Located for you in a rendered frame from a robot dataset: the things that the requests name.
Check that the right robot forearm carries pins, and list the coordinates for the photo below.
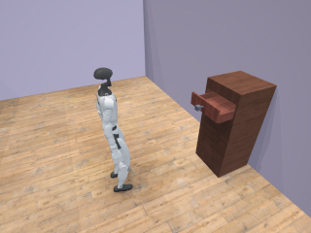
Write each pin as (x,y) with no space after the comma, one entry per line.
(108,133)

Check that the left robot thigh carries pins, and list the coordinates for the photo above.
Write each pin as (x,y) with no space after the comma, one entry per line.
(121,134)

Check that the left robot upper arm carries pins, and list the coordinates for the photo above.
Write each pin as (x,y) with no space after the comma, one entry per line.
(97,105)

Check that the cabinet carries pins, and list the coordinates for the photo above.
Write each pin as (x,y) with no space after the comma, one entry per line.
(227,146)

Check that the drawer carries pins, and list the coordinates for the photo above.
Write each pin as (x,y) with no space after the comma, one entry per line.
(214,105)

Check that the handle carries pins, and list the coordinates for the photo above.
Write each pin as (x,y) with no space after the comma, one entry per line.
(198,107)

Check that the robot right hand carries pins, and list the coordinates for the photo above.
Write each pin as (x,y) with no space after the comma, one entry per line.
(117,155)

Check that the robot head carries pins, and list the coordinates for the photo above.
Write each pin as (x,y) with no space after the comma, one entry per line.
(104,73)

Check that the right robot upper arm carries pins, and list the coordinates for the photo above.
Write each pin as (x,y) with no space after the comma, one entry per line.
(108,106)

